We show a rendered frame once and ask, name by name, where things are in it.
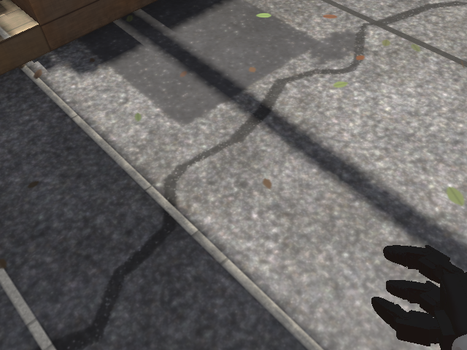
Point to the right robot hand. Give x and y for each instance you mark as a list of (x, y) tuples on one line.
[(447, 303)]

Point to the robot right forearm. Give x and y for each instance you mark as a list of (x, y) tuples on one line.
[(460, 343)]

